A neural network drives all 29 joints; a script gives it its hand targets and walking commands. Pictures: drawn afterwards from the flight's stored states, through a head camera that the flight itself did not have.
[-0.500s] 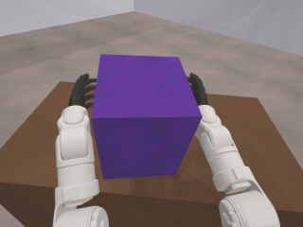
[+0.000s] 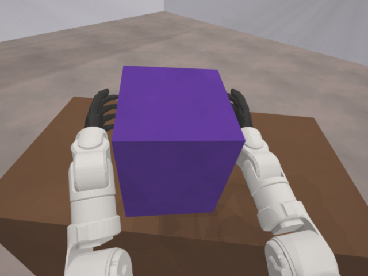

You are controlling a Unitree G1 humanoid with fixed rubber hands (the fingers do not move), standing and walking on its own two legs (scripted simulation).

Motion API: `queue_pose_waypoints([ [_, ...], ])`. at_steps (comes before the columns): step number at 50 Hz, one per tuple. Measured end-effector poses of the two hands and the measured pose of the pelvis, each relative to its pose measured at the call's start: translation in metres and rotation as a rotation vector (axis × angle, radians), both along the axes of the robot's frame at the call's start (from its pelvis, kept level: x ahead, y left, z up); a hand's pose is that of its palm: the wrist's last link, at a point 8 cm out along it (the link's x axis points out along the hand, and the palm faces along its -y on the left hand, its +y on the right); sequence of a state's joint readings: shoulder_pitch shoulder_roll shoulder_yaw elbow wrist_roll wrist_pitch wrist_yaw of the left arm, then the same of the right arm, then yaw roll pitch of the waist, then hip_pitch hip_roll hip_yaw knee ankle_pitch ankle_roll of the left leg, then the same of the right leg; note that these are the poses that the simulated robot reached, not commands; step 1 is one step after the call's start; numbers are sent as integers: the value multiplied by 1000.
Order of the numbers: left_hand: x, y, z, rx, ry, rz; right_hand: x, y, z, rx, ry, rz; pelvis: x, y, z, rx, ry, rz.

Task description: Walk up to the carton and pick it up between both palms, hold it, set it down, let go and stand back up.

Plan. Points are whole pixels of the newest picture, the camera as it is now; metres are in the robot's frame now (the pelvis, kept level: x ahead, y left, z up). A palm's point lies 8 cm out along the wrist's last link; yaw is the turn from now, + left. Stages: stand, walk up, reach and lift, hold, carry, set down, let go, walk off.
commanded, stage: hold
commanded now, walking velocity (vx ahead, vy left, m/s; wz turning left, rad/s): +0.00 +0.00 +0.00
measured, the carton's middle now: (171, 143) +0.37 +0.01 +0.14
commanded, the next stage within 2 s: set down in 1.18 s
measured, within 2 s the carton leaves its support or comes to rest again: neither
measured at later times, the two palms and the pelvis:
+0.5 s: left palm (94, 130) +0.35 +0.16 +0.20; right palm (240, 126) +0.36 -0.14 +0.19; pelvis +0.00 +0.00 +0.00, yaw +0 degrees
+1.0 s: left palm (94, 129) +0.35 +0.16 +0.20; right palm (240, 125) +0.36 -0.14 +0.19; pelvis +0.00 +0.00 +0.00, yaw +0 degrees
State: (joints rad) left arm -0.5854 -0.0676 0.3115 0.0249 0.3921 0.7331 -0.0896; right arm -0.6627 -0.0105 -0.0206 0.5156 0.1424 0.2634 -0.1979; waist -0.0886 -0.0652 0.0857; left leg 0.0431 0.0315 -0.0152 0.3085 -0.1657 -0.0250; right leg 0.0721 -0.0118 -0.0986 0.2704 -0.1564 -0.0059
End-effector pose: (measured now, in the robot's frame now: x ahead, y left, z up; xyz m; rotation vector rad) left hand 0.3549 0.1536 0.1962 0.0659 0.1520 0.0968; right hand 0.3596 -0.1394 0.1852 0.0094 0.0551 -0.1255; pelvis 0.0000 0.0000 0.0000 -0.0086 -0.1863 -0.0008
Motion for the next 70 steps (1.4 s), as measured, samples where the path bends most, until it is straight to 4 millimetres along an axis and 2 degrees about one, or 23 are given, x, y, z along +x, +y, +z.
queue_pose_waypoints([
  [5,2,0,3,0,-9,-2,3,0,6,-9,-10,0,1,0,0,0,0,-3],
  [18,-3,3,-3,-1,0,1,-2,3,0,-1,-1,3,5,2,0,-3,-18,2],
  [37,-2,-1,4,-2,-21,-5,-2,-1,8,2,-26,-5,2,0,0,-2,-7,2],
  [44,-5,0,-1,-7,5,0,-4,0,2,-2,0,-2,1,0,0,0,-14,-1],
  [56,-2,4,3,4,-5,5,1,4,5,-9,-11,10,0,0,0,-1,-3,5],
  [70,1,-3,4,10,-64,-20,-1,-3,3,0,-71,-10,3,-1,0,1,-10,-1],
])
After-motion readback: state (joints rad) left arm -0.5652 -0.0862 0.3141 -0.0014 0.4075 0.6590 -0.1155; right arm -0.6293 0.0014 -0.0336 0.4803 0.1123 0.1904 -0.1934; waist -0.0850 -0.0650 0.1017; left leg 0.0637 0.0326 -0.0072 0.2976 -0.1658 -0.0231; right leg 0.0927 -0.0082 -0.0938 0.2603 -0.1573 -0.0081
